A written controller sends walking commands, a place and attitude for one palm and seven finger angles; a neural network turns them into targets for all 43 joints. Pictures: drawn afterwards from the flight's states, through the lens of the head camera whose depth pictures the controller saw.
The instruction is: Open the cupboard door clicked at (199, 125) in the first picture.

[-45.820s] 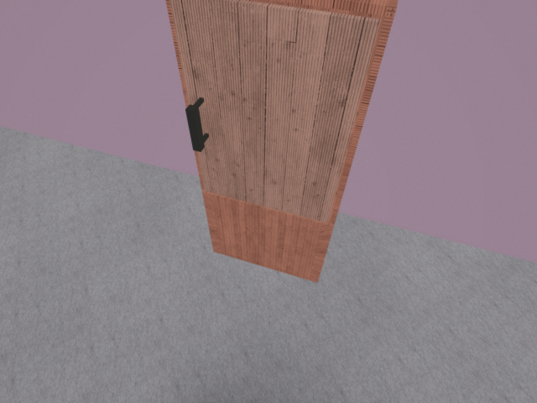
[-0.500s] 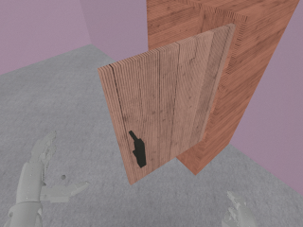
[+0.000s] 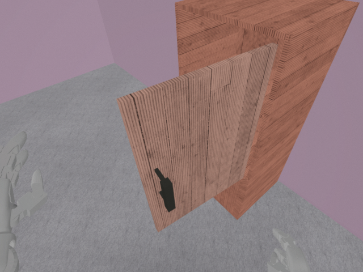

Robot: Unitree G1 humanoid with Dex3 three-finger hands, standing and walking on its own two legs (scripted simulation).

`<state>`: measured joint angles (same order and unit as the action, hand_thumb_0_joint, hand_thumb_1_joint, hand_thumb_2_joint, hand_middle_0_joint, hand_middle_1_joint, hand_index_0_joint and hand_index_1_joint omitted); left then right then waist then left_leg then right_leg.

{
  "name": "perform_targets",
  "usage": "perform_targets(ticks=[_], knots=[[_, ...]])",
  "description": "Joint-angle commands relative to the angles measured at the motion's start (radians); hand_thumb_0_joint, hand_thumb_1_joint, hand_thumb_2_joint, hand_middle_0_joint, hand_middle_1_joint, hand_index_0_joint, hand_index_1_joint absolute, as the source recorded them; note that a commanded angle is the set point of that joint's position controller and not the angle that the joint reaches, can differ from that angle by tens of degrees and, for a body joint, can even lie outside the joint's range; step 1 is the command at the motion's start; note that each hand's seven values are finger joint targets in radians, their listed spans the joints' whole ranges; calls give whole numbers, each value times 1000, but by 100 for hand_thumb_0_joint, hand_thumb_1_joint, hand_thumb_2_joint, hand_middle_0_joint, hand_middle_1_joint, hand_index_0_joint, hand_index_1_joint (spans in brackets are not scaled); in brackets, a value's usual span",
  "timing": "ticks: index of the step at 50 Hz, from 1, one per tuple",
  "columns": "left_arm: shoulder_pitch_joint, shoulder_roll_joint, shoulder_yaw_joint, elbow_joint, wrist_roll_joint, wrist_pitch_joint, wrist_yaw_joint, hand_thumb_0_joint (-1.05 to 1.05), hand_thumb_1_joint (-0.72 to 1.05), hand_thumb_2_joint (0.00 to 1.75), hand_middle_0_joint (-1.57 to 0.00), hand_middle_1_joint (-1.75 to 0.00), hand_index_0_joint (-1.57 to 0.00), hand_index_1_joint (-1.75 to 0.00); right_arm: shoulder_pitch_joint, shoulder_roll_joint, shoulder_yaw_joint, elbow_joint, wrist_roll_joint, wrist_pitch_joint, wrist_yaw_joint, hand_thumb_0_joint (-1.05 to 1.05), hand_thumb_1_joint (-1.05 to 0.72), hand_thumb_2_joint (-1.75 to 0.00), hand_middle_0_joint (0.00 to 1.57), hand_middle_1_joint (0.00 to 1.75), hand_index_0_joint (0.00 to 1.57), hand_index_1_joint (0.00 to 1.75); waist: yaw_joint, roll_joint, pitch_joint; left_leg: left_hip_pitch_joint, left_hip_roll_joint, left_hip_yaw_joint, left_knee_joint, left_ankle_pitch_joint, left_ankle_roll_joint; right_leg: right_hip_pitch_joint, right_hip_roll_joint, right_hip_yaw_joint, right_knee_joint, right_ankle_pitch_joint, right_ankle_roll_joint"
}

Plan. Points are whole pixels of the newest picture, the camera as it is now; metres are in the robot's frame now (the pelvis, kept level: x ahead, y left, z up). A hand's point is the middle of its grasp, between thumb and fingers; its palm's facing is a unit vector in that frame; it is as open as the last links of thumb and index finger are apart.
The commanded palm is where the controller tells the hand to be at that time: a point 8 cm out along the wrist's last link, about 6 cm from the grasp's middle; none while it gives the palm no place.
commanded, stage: draw the hand back to the body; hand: left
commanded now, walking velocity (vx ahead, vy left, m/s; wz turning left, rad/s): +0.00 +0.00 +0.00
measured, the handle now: (164, 189) +0.34 +0.10 -0.05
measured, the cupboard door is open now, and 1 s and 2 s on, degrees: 83 83 83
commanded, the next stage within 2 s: step back with the hand held close in 0.26 s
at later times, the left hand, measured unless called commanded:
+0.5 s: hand (47, 197) +0.18 +0.25 +0.16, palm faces +0.41 -0.78 -0.47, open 7.4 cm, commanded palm +0.13 +0.29 +0.17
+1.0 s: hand (4, 236) +0.12 +0.28 +0.15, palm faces +0.36 -0.77 -0.53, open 7.4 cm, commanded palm +0.06 +0.32 +0.17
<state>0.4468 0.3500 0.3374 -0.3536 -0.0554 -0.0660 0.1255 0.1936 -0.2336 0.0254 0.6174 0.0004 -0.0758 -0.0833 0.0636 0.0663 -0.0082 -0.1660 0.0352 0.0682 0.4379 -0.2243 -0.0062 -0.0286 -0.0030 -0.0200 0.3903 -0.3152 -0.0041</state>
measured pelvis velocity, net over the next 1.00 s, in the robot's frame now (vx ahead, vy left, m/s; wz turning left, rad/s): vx -0.09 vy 0.02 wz -0.01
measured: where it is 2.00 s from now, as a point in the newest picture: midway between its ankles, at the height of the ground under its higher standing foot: outside the picture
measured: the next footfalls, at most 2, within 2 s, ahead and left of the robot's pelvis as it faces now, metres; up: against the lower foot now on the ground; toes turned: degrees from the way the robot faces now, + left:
right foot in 1.60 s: -0.28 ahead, -0.09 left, +0.00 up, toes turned -1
left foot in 1.74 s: -0.18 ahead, +0.12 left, +0.00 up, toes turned +1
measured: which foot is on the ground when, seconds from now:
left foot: down 0.00-1.00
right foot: down 0.00-1.00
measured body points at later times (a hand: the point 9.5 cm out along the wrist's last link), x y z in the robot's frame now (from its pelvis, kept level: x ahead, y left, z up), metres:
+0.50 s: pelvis -0.01 -0.01 +0.00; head -0.02 -0.04 +0.45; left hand +0.16 +0.29 +0.19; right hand +0.17 -0.25 -0.09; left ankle +0.01 +0.12 -0.74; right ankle -0.06 -0.11 -0.74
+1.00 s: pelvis -0.09 +0.02 -0.01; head -0.06 +0.02 +0.44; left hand +0.10 +0.32 +0.18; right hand +0.08 -0.22 -0.09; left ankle +0.01 +0.12 -0.74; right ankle -0.06 -0.11 -0.74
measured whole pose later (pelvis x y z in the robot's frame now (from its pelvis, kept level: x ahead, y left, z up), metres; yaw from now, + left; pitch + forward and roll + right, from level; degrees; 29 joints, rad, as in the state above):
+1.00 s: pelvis -0.09 +0.02 -0.01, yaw -1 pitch -1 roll -2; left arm 0.56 0.44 0.41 -0.48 -0.03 -0.18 0.15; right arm 0.20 -0.23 0.01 0.55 0.01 -0.02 -0.10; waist -0.01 0.04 0.06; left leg -0.36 0.05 0.08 0.48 -0.11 0.03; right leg -0.24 0.01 -0.01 0.45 -0.20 0.02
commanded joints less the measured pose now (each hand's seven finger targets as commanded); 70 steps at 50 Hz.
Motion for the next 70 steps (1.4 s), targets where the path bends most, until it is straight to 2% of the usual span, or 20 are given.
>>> perform_targets(ticks=[1,6,18,19,20,21,23,25,33,38,45,53,57,60,62,64,65,67,68,70], knots=[[-93,164,89,-183,-1,-60,7,0,90,90,-20,-30,-20,-30,-123,-105,-50,-158,0,-49,-9,0,-90,-90,20,30,20,30,-7,-23,-56,153,-7,-1,-33,244,34,-127,6,-11,-74,340,10],[-98,189,108,-223,1,-73,13,0,90,90,-20,-30,-20,-30,-131,-96,-47,-152,-3,-61,-16,0,-90,-90,20,30,20,30,-2,18,-66,164,-13,4,-27,248,33,-121,4,-8,-80,352,8],[-78,181,110,-188,-5,-90,7,0,90,90,-20,-30,-20,-30,-131,-97,-55,-138,-4,-75,-17,0,-90,-90,20,30,20,30,-3,-28,-38,163,-13,10,-40,213,34,-130,8,-3,-105,324,15],[-115,219,130,-306,-7,-106,9,0,90,90,-20,-30,-20,-30,-147,-94,-54,-153,-2,-85,-15,0,-90,-90,20,30,20,30,6,1,-66,173,-15,7,-35,216,34,-117,4,3,-110,329,12],[-142,327,232,-330,-3,-137,12,0,90,90,-20,-30,-20,-30,-138,-119,-52,-170,-4,-60,-17,0,-90,-90,20,30,20,30,-52,-43,20,120,0,9,21,181,43,-248,-42,71,-157,417,18],[-55,267,197,-233,0,-134,3,0,90,90,-20,-30,-20,-30,-138,-106,-55,-150,-7,-39,-18,0,-90,-90,20,30,20,30,-53,-90,8,97,-5,0,42,173,41,-233,-62,67,-145,471,20],[4,223,161,-217,3,-137,-3,0,90,90,-20,-30,-20,-30,-136,-108,-62,-164,-3,-16,-15,0,-90,-90,20,30,20,30,-55,-75,-35,93,2,8,41,207,37,-211,-70,67,-107,541,26],[39,217,162,-211,1,-143,0,0,90,90,-20,-30,-20,-30,-125,-109,-65,-171,0,-2,-18,0,-90,-90,20,30,20,30,-54,-23,-88,107,17,5,25,295,34,-180,-62,48,-68,558,25],[87,266,203,-280,-4,-133,18,0,90,90,-20,-30,-20,-30,-126,-114,-73,-219,7,39,-30,0,-90,-90,20,30,20,30,-53,-37,-153,99,39,3,4,405,29,-166,-24,24,-15,529,31],[108,269,207,-304,-4,-134,31,0,90,90,-20,-30,-20,-30,-116,-115,-75,-227,7,40,-28,0,-90,-90,20,30,20,30,-58,-17,-128,25,38,-6,-18,279,25,-177,-12,32,-19,414,30],[106,262,215,-313,11,-172,47,0,90,90,-20,-30,-20,-30,-103,-121,-72,-226,6,13,-28,0,-90,-90,20,30,20,30,-65,27,-52,-172,59,-65,-119,-107,38,-135,23,25,6,178,27],[85,236,241,-342,39,-204,46,0,90,90,-20,-30,-20,-30,-101,-138,-82,-218,4,-53,-22,0,-90,-90,20,30,20,30,-48,146,-57,-509,154,-178,-236,-499,94,68,89,6,244,88,33],[94,242,241,-369,30,-212,44,0,90,90,-20,-30,-20,-30,-79,-118,-86,-203,2,-78,-13,0,-90,-90,20,30,20,30,-56,38,-54,-432,77,-113,-87,-440,61,-93,48,104,126,-24,-7],[45,246,202,-390,21,-213,56,0,90,90,-20,-30,-20,-30,-34,-95,-86,-145,-9,-77,-11,0,-90,-90,20,30,20,30,-84,-180,-46,-66,-47,-20,266,-206,-14,-539,-125,284,-135,-161,-86],[-9,255,189,-359,31,-200,69,0,90,90,-20,-30,-20,-30,-29,-83,-83,-112,-15,-63,-9,0,-90,-90,20,30,20,30,-99,-231,-55,3,-65,-14,330,-128,-15,-590,-168,263,-138,-50,-85],[-63,277,194,-357,28,-195,72,0,90,90,-20,-30,-20,-30,-55,-96,-84,-108,-11,-56,-17,0,-90,-90,20,30,20,30,-100,-151,-12,4,-43,-47,193,-142,-5,-594,-115,201,-87,-44,-46],[-68,269,189,-360,26,-197,70,0,90,90,-20,-30,-20,-30,-69,-105,-78,-126,-10,-57,-24,0,-90,-90,20,30,20,30,-93,-78,26,-85,10,-123,51,-198,18,-543,-52,165,-25,-63,-14],[-35,272,232,-375,34,-217,64,0,90,90,-20,-30,-20,-30,-107,-127,-76,-156,-9,-69,-30,0,-90,-90,20,30,20,30,-69,238,-18,-431,213,-366,-289,-577,92,-206,97,34,313,-106,36],[-25,270,257,-379,41,-218,59,0,90,90,-20,-30,-20,-30,-123,-126,-85,-165,-12,-77,-28,0,-90,-90,20,30,20,30,-55,301,-66,-614,311,-462,-402,-695,147,-15,149,13,608,-83,36],[-14,306,281,-441,24,-230,53,0,90,90,-20,-30,-20,-30,-119,-91,-104,-160,-21,-96,-6,0,-90,-90,20,30,20,30,-41,161,-134,-419,293,-378,-314,-392,139,-167,134,45,763,-186,6]])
